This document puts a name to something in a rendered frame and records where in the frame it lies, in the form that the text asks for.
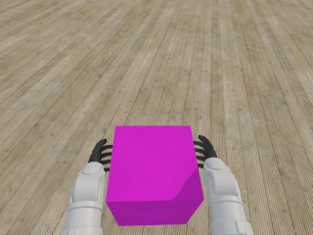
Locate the left robot forearm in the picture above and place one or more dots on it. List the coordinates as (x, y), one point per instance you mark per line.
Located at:
(85, 204)

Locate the right robot hand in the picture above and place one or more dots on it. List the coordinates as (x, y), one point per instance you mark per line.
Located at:
(207, 151)

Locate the left robot hand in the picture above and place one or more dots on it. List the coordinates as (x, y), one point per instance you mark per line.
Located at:
(96, 155)

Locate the right robot forearm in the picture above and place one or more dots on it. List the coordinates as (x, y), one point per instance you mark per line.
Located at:
(224, 199)

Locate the carton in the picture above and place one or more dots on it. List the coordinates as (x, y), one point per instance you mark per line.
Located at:
(154, 175)

